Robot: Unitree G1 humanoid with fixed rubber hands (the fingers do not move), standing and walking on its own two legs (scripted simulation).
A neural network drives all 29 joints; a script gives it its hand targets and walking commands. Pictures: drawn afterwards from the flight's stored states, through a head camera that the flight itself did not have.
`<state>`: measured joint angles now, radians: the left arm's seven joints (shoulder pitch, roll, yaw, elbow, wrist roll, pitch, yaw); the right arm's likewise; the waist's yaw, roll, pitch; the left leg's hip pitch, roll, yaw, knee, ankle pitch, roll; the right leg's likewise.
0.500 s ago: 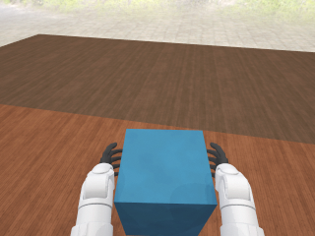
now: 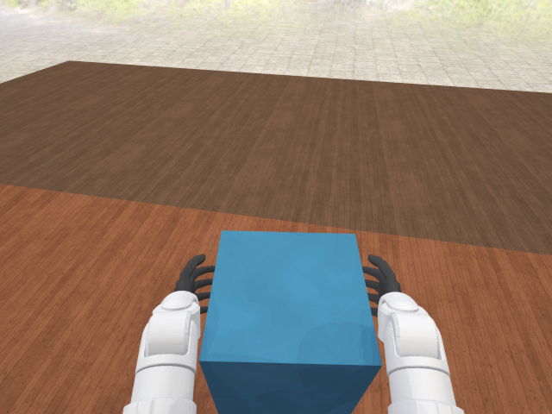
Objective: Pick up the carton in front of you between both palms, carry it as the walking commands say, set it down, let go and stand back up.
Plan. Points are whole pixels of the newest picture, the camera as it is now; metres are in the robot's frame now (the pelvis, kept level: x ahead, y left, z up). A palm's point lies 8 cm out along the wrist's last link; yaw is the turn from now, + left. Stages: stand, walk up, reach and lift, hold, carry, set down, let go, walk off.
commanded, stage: hold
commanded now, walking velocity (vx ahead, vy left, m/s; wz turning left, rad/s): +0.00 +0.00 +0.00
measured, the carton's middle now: (285, 329) +0.28 +0.00 -0.02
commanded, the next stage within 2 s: carry in 0.16 s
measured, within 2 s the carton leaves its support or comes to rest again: neither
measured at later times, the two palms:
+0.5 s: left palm (200, 262) +0.35 +0.14 +0.07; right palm (389, 265) +0.34 -0.16 +0.06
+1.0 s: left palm (220, 170) +0.58 +0.13 +0.08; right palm (362, 164) +0.61 -0.17 +0.08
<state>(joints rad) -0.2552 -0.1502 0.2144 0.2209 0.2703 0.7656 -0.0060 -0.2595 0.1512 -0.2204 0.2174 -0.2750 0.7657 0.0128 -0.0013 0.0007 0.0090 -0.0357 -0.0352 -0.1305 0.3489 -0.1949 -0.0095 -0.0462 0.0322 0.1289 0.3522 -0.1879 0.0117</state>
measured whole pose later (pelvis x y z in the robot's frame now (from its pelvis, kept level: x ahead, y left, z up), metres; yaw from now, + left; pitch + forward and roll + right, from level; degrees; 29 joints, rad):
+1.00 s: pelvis +0.32 -0.04 +0.00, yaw +2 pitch +5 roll +2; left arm -0.16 -0.13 0.11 -0.36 0.10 1.22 0.10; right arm -0.19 0.14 -0.12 -0.34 -0.10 1.22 -0.09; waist 0.03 -0.02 -0.09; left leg -0.53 0.08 0.10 0.99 -0.30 0.01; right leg -0.17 -0.02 -0.20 0.33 -0.25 -0.07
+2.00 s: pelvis +0.99 -0.03 +0.00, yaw +2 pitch +5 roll +2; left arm -0.14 -0.13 0.11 -0.37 0.09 1.19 0.10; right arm -0.16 0.13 -0.10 -0.37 -0.12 1.20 -0.08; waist 0.02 0.00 -0.03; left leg -0.58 0.10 0.08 0.97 -0.24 0.01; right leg -0.21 -0.03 -0.23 0.32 -0.19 -0.07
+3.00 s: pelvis +1.66 -0.01 -0.03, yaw +0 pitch +6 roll +3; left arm -0.62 -0.05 0.25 -0.05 0.05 1.18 0.13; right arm -0.65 0.05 -0.23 -0.05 -0.08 1.20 -0.13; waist 0.05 -0.01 0.10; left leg -0.67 0.03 0.04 1.00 -0.28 0.05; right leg -0.26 0.03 -0.11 0.49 -0.26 -0.10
